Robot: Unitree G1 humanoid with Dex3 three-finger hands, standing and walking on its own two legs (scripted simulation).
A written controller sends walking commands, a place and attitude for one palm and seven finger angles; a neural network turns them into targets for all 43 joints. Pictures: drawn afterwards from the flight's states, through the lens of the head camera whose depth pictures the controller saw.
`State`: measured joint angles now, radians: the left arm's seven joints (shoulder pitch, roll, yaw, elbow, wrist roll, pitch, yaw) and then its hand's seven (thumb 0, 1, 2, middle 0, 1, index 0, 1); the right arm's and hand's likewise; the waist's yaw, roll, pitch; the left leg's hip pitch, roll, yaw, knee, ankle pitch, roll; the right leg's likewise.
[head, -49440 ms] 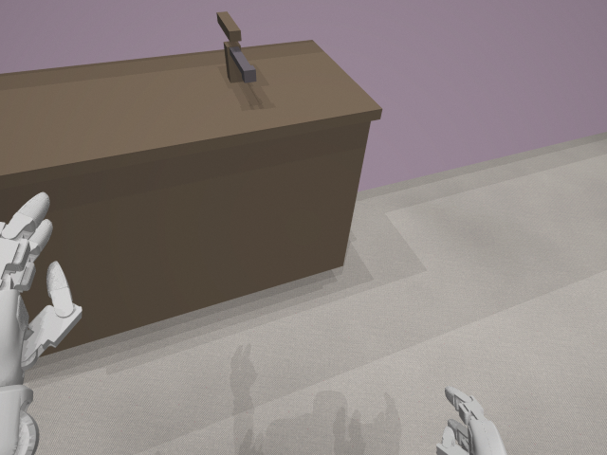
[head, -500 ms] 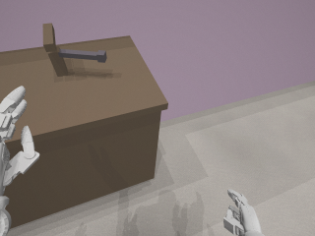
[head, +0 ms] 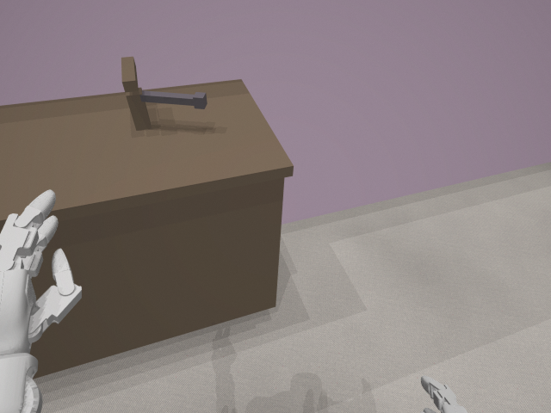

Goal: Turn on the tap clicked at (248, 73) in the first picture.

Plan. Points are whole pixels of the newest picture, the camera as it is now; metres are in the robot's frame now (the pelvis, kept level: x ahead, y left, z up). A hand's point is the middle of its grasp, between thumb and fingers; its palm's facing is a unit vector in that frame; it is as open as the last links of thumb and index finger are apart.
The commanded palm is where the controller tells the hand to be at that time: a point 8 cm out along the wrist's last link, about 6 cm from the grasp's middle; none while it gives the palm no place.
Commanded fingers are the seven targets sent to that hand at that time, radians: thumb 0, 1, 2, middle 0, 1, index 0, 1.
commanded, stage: stop stepping back and stand still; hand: left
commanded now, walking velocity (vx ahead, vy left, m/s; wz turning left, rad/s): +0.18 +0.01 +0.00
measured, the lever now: (200, 100) +0.76 +0.20 +0.10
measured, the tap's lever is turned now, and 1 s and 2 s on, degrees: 66 66 66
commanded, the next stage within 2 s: stand and check the lever's angle in 0.98 s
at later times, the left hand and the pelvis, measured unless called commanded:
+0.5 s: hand (58, 311) +0.19 +0.24 +0.14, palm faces +0.36 -0.87 -0.33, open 7.4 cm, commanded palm +0.13 +0.30 +0.18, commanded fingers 0.00 0.90 0.90 -0.20 -0.30 -0.20 -0.30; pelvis -0.01 +0.01 -0.01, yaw +2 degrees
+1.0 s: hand (56, 274) +0.23 +0.25 +0.16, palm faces +0.39 -0.82 -0.42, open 7.4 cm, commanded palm +0.17 +0.30 +0.18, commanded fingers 0.00 0.90 0.90 -0.20 -0.30 -0.20 -0.30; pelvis +0.02 +0.01 +0.00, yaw +3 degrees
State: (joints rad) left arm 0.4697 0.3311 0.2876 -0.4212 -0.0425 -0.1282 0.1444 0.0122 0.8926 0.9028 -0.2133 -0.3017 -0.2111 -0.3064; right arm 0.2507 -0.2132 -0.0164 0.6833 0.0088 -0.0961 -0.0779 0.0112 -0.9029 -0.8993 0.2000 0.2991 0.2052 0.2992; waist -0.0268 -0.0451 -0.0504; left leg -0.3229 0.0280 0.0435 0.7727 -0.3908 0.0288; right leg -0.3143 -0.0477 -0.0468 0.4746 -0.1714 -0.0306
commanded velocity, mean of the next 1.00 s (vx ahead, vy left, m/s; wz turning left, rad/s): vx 0.03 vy -0.02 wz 0.00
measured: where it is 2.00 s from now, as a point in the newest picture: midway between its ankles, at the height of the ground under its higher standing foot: outside the picture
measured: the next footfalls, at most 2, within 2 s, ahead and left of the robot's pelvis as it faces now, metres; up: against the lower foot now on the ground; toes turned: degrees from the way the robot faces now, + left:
left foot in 0.06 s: +0.04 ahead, +0.13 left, +0.00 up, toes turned +5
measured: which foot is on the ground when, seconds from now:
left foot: up 0.00-0.04, down 0.06-1.00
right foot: down 0.00-1.00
